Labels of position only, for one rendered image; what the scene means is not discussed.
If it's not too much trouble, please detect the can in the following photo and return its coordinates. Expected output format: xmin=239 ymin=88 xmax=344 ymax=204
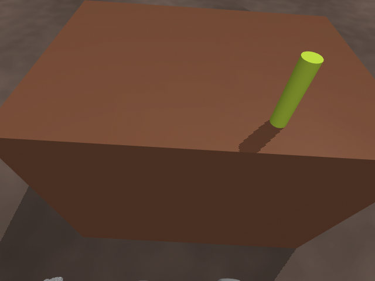
xmin=270 ymin=52 xmax=324 ymax=128

